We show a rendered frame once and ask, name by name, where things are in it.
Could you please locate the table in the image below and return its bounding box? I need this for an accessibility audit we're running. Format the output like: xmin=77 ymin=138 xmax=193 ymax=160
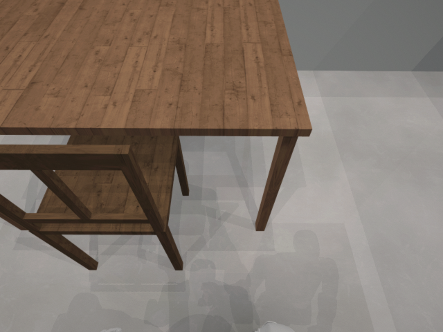
xmin=0 ymin=0 xmax=312 ymax=231

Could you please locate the chair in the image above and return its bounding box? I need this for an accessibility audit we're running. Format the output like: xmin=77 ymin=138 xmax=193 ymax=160
xmin=0 ymin=136 xmax=189 ymax=270

